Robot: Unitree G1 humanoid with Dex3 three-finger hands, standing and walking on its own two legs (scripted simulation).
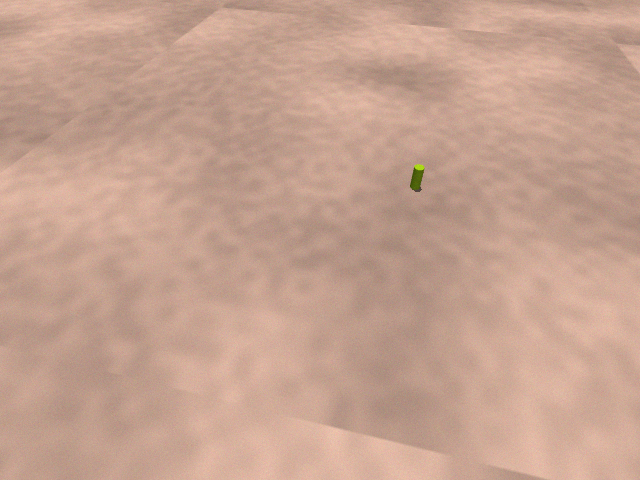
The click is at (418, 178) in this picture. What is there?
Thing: squat round
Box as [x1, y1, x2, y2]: [410, 164, 424, 189]
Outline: 419,164 414,166 410,187 413,189 417,189 419,187 424,168 422,165
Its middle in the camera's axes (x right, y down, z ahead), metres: +0.48 -0.30 +1.97
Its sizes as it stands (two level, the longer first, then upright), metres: 0.050 0.050 0.121
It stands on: the floor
